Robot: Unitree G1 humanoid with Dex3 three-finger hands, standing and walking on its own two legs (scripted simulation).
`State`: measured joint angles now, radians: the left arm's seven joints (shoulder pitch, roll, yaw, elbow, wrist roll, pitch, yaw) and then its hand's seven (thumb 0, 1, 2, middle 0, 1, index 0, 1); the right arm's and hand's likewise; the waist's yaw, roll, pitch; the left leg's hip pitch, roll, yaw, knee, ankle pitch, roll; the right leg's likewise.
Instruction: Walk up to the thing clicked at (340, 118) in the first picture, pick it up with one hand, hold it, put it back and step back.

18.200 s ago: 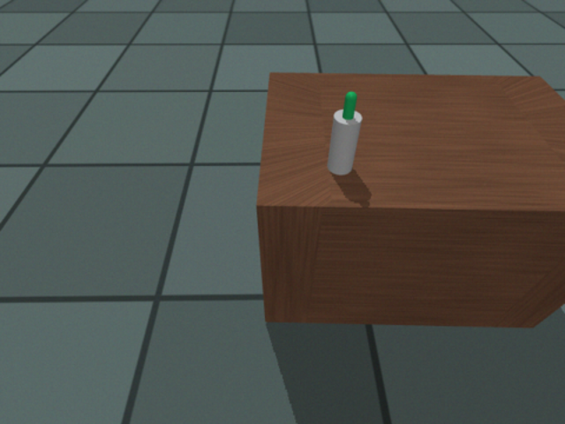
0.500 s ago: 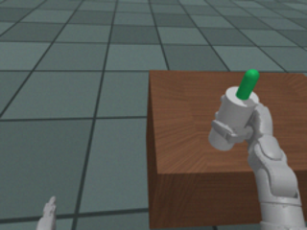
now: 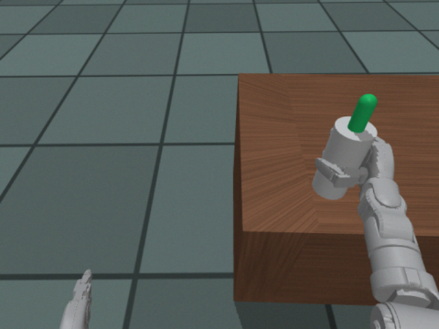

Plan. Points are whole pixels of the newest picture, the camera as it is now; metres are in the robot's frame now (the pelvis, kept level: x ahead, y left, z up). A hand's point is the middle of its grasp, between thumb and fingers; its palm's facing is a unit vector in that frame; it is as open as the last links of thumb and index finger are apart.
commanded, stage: crouch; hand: right
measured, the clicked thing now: (346, 148) +0.41 -0.20 +0.12
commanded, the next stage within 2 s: lower in 0.84 s
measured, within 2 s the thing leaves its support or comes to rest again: rests again in 1.58 s
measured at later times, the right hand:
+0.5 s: hand (336, 153) +0.46 -0.21 +0.06, palm faces +0.22 +0.98 +0.00, open 9.3 cm
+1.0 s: hand (335, 151) +0.48 -0.22 +0.04, palm faces +0.22 +0.97 +0.00, open 9.3 cm
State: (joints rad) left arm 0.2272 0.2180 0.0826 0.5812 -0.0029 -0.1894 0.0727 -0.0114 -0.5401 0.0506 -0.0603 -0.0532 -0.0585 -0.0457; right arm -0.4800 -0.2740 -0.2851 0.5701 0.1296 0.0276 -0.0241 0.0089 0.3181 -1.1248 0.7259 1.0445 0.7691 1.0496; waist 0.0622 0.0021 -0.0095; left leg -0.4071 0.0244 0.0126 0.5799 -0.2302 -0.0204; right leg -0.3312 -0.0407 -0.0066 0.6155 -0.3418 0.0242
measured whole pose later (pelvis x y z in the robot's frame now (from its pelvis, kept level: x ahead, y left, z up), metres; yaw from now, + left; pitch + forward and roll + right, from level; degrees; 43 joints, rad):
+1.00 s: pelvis -0.01 -0.01 -0.04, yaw +1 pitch +16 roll +2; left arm 0.32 0.24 0.03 0.27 0.04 -0.14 0.02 -0.01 -0.55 0.06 -0.07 -0.05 -0.06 -0.05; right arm -0.82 -0.48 -0.45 1.14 0.04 -0.31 0.05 0.01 0.32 -1.13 0.73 1.04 0.77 1.05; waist 0.17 0.01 -0.10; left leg -0.79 0.01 0.01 0.83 -0.31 -0.03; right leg -0.74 -0.05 0.00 0.92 -0.45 0.01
